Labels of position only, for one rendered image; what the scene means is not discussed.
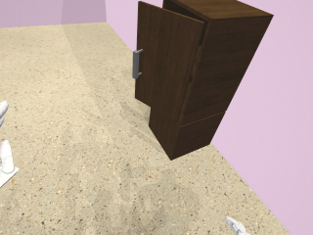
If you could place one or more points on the cupboard door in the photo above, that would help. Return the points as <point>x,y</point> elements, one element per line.
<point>170,43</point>

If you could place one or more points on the handle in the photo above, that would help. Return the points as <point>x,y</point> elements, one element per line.
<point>135,63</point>

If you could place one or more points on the left robot hand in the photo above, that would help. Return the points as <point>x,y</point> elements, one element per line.
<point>7,168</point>

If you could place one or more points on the right robot hand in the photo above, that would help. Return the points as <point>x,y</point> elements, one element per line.
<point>236,226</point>

